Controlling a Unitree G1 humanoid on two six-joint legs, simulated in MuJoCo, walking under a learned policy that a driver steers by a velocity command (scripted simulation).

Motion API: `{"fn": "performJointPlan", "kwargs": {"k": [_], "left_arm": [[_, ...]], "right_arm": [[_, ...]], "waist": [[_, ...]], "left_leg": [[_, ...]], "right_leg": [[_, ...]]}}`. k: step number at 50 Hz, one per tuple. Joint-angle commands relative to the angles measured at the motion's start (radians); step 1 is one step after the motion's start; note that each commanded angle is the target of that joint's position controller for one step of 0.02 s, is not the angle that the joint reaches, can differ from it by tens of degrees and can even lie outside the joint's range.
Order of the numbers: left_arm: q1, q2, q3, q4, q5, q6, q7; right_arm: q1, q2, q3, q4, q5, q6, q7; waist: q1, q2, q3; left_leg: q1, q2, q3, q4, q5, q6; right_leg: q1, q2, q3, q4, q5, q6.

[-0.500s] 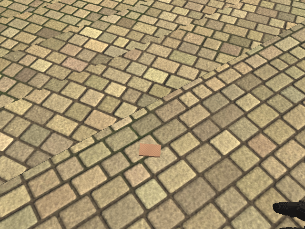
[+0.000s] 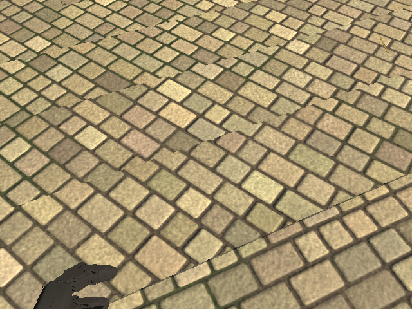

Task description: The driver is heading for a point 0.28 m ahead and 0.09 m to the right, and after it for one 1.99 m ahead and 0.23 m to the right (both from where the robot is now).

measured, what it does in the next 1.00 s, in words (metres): walks ahead: right foot, then left foot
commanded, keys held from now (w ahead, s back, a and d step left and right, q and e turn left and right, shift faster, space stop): w+e+shift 0.04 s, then e+shift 0.32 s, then shift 0.32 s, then q+shift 0.32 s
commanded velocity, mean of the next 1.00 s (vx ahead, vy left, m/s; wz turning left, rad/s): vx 0.27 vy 0.00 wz -0.21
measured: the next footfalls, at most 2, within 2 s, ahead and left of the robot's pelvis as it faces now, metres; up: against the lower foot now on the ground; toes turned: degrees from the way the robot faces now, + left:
right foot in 0.04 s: +0.25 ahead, -0.12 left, +0.00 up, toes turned -3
left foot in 0.44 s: +0.54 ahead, -0.03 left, +0.00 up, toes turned -24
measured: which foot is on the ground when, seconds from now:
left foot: down 0.00-0.06, up 0.08-0.42, down 0.44-0.82, up 0.84-1.00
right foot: up 0.00-0.02, down 0.04-0.44, up 0.46-0.80, down 0.82-1.00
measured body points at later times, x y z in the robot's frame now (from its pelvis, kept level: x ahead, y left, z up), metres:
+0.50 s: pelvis +0.35 -0.05 +0.00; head +0.39 -0.05 +0.44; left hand +0.46 +0.23 -0.13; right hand +0.49 -0.33 -0.08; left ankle +0.50 -0.01 -0.72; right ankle +0.21 -0.12 -0.68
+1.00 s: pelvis +0.37 -0.05 +0.02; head +0.39 -0.07 +0.47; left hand +0.56 +0.17 -0.08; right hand +0.36 -0.35 -0.11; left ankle +0.41 +0.03 -0.66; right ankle +0.33 -0.16 -0.72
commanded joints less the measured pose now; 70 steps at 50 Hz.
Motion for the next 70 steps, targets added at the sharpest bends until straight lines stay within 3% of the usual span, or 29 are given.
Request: {"fn": "performJointPlan", "kwargs": {"k": [1, 2, 3, 4, 5, 7, 12, 18, 21, 22, 23, 24, 26, 32, 37, 40, 41, 42, 43, 45, 47, 53, 57, 58, 59, 60, 61, 63, 70], "left_arm": [[0.225, 0.175, 0.074, 0.025, -0.015, -0.01, 0.018], [0.463, 0.21, 0.095, 0.092, -0.015, -0.004, 0.029], [0.617, 0.286, 0.117, 0.126, 0.001, 0.001, 0.039], [0.548, 0.314, 0.127, 0.145, 0.005, 0.004, 0.018], [0.42, 0.229, 0.121, 0.113, -0.01, 0.003, 0.006], [0.37, 0.158, 0.106, 0.123, -0.024, -0.001, 0.002], [0.357, 0.199, 0.107, 0.154, -0.028, -0.009, 0.006], [0.396, 0.193, 0.128, 0.148, -0.037, 0.05, 0.021], [0.343, 0.192, 0.133, 0.116, -0.033, 0.058, 0.037], [0.361, 0.167, 0.127, 0.106, -0.041, 0.051, 0.035], [0.48, 0.086, 0.11, 0.091, -0.049, 0.048, 0.039], [0.622, 0.119, 0.112, 0.101, -0.046, 0.059, 0.051], [0.477, 0.164, 0.117, 0.135, 0.0, 0.087, 0.05], [0.348, 0.092, 0.09, 0.109, -0.024, 0.138, 0.025], [0.248, 0.071, 0.06, 0.104, -0.023, 0.155, 0.033], [0.307, 0.109, 0.066, 0.119, -0.015, 0.132, 0.049], [0.339, 0.166, 0.075, 0.112, 0.001, 0.119, 0.06], [0.317, 0.256, 0.1, 0.101, 0.005, 0.113, 0.069], [0.223, 0.237, 0.102, 0.087, 0.008, 0.109, 0.072], [0.091, 0.115, 0.066, 0.053, 0.0, 0.088, 0.078], [0.056, 0.088, 0.059, 0.035, -0.008, 0.081, 0.084], [0.183, 0.152, 0.092, 0.061, -0.005, 0.089, 0.07], [0.184, 0.185, 0.109, 0.066, -0.019, 0.085, 0.052], [0.2, 0.183, 0.113, 0.076, -0.022, 0.083, 0.048], [0.231, 0.156, 0.107, 0.057, -0.017, 0.084, 0.042], [0.12, 0.077, 0.079, -0.044, -0.007, 0.097, 0.046], [0.074, 0.118, 0.083, -0.034, 0.005, 0.106, 0.054], [0.093, 0.126, 0.086, -0.007, -0.02, 0.096, 0.051], [0.167, 0.129, 0.087, 0.043, -0.01, 0.117, 0.041]], "right_arm": [[-0.008, -0.201, -0.044, -0.021, -0.043, 0.007, -0.026], [-0.075, -0.192, -0.042, -0.032, -0.056, 0.017, -0.034], [-0.079, -0.095, -0.016, -0.07, -0.041, 0.01, -0.033], [0.053, -0.02, 0.004, -0.101, 0.0, -0.011, -0.01], [-0.04, -0.067, 0.014, -0.106, -0.021, -0.016, -0.024], [-0.206, -0.081, 0.021, -0.151, -0.036, -0.022, -0.02], [-0.249, -0.03, 0.051, -0.226, -0.046, 0.039, -0.011], [-0.401, -0.018, 0.068, -0.283, -0.017, 0.054, -0.021], [-0.262, -0.059, 0.052, -0.231, -0.028, 0.02, -0.036], [-0.179, -0.095, 0.043, -0.211, -0.034, 0.002, -0.044], [-0.142, -0.144, 0.037, -0.227, -0.032, 0.0, -0.048], [-0.146, -0.136, 0.021, -0.23, -0.008, 0.019, -0.042], [-0.241, -0.001, 0.045, -0.259, 0.004, 0.031, -0.036], [-0.232, -0.016, 0.036, -0.187, -0.023, 0.042, -0.029], [-0.195, -0.057, 0.016, -0.141, -0.026, 0.081, -0.011], [-0.181, -0.1, -0.018, -0.146, -0.002, 0.115, -0.004], [-0.193, -0.069, -0.016, -0.165, 0.009, 0.113, -0.004], [-0.242, -0.012, -0.008, -0.214, 0.03, 0.109, -0.003], [-0.245, -0.058, -0.025, -0.201, -0.004, 0.112, -0.011], [-0.132, -0.074, -0.048, -0.143, -0.013, 0.129, -0.006], [-0.084, -0.063, -0.051, -0.131, -0.016, 0.147, 0.003], [-0.227, -0.007, -0.024, -0.228, 0.003, 0.165, 0.044], [-0.207, -0.024, -0.034, -0.254, 0.0, 0.157, 0.034], [-0.158, -0.034, -0.039, -0.241, -0.01, 0.146, 0.023], [-0.104, -0.149, -0.068, -0.235, -0.021, 0.13, 0.009], [-0.033, -0.304, -0.106, -0.235, -0.002, 0.123, 0.011], [0.024, -0.252, -0.103, -0.222, 0.012, 0.125, 0.01], [-0.126, -0.173, -0.076, -0.239, 0.007, 0.143, -0.007], [-0.176, -0.134, -0.053, -0.243, 0.004, 0.138, -0.01]], "waist": [[0.17, 0.108, -0.132], [0.306, 0.086, -0.217], [0.336, -0.09, -0.31], [0.173, -0.402, -0.353], [0.174, -0.165, -0.241], [0.149, 0.053, -0.086], [0.057, -0.006, -0.049], [0.131, -0.083, -0.105], [0.073, -0.076, -0.11], [0.052, -0.016, -0.152], [0.102, 0.187, -0.263], [0.144, 0.289, -0.412], [0.129, 0.046, -0.256], [0.155, 0.12, -0.174], [0.119, 0.212, -0.102], [0.162, 0.153, -0.038], [0.174, 0.055, -0.048], [0.178, -0.195, -0.03], [0.166, -0.2, 0.04], [0.056, -0.076, 0.017], [0.036, -0.121, -0.014], [0.145, -0.17, -0.05], [0.12, -0.158, -0.071], [0.085, -0.089, -0.09], [0.066, 0.137, -0.105], [0.038, 0.354, -0.1], [-0.006, 0.152, -0.136], [0.07, 0.083, -0.04], [0.09, 0.094, -0.092]], "left_leg": [[-0.047, 0.273, 0.035, 0.357, 1.345, -0.002], [-0.185, 0.248, 0.086, 0.652, 1.281, -0.019], [-0.452, 0.14, 0.165, 1.107, 0.791, -0.061], [-0.829, -0.042, 0.135, 1.343, -0.066, -0.126], [-0.942, 0.058, 0.066, 1.345, 0.01, -0.109], [-0.89, 0.132, 0.082, 1.198, 0.062, -0.13], [-0.715, 0.13, 0.156, 0.795, 0.064, -0.198], [-0.488, 0.039, 0.179, 0.428, 0.413, -0.187], [-0.379, 0.078, 0.124, 0.266, 0.489, -0.149], [-0.274, 0.184, 0.054, 0.231, 0.665, -0.115], [-0.108, 0.49, -0.192, 0.312, 1.201, -0.012], [-0.037, 0.638, -0.435, 0.299, 1.282, 0.146], [-0.224, 0.507, -0.316, 0.233, 0.955, 0.138], [-0.426, 0.339, -0.038, 0.141, 0.764, 0.048], [-0.538, 0.273, -0.088, 0.04, 0.177, 0.031], [-0.683, 0.237, -0.157, 0.034, 0.01, -0.047], [-0.776, 0.191, -0.119, 0.109, -0.051, -0.106], [-0.873, 0.044, 0.074, 0.34, -0.085, -0.154], [-0.831, 0.051, 0.148, 0.621, -0.12, -0.162], [-0.717, 0.078, 0.139, 0.864, -0.038, -0.163], [-0.753, 0.105, 0.165, 0.92, -0.011, -0.178], [-0.661, 0.144, 0.246, 0.604, -0.048, -0.177], [-0.52, 0.109, 0.295, 0.383, 0.019, -0.136], [-0.411, 0.105, 0.252, 0.255, 0.151, -0.117], [-0.252, 0.277, -0.046, 0.134, 0.375, -0.064], [-0.2, 0.511, -0.433, 0.14, 0.828, 0.126], [-0.145, 0.494, -0.36, 0.163, 0.815, 0.175], [-0.265, 0.371, -0.216, 0.136, 0.578, 0.114], [-0.313, 0.273, -0.153, 0.125, 0.545, 0.055]], "right_leg": [[0.379, 0.128, -0.072, -0.001, -0.189, -0.072], [0.624, 0.098, -0.043, 0.008, -0.232, -0.103], [0.864, -0.087, 0.244, 0.032, -0.38, -0.18], [1.045, -0.279, 0.891, -0.196, -0.231, -0.335], [0.978, -0.253, 0.831, -0.21, -0.147, -0.332], [0.708, -0.184, 0.561, -0.19, 0.231, -0.286], [0.394, -0.024, 0.334, -0.221, 0.67, -0.222], [0.324, 0.11, 0.342, -0.099, 0.411, -0.039], [0.392, 0.109, 0.386, 0.079, 0.329, 0.0], [0.382, 0.144, 0.346, 0.255, 0.171, 0.025], [0.281, 0.234, 0.219, 0.546, -0.562, 0.044], [0.195, 0.256, 0.145, 0.708, -0.775, 0.051], [0.135, 0.19, 0.157, 0.789, -0.618, 0.069], [0.265, 0.168, 0.123, 0.526, -0.537, 0.09], [0.421, 0.153, 0.035, 0.134, -0.513, 0.056], [0.579, 0.157, 0.037, -0.128, -0.387, -0.011], [0.66, 0.015, 0.167, -0.218, -0.467, -0.05], [0.597, -0.213, 0.41, -0.336, -0.585, -0.141], [0.41, -0.336, 0.437, -0.377, -0.412, -0.209], [0.345, -0.221, 0.23, -0.309, -0.076, -0.171], [0.445, -0.17, 0.103, -0.25, 0.125, -0.135], [0.578, -0.214, 0.008, -0.148, 0.189, -0.12], [0.538, -0.237, -0.05, 0.001, 0.165, -0.058], [0.467, -0.215, -0.099, 0.117, 0.063, -0.004], [0.255, -0.132, -0.157, 0.367, -0.264, 0.069], [-0.032, 0.07, -0.082, 0.514, -0.766, 0.123], [-0.06, 0.029, 0.059, 0.636, -0.743, 0.119], [-0.052, -0.005, 0.098, 0.595, -0.535, 0.108], [0.043, 0.034, 0.071, 0.484, -0.384, 0.118]]}}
